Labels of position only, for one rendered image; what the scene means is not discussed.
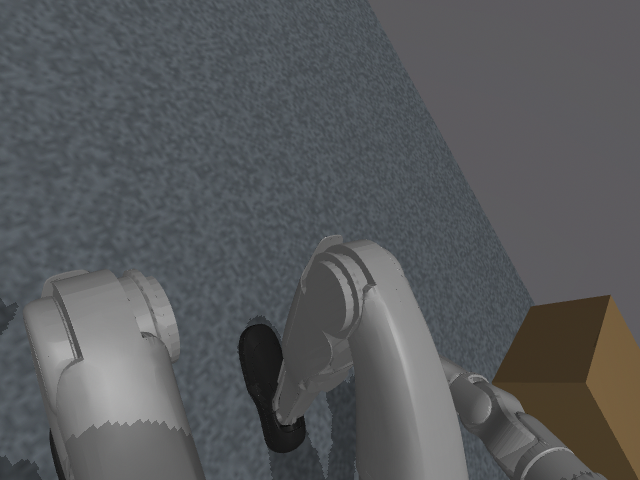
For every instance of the right robot foot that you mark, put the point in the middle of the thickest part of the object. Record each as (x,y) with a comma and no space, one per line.
(261,358)

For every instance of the right robot arm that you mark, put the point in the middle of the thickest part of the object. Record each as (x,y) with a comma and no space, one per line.
(519,443)

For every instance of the left robot foot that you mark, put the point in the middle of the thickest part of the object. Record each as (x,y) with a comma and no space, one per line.
(56,460)

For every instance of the right robot hand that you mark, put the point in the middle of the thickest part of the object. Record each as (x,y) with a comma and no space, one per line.
(451,369)

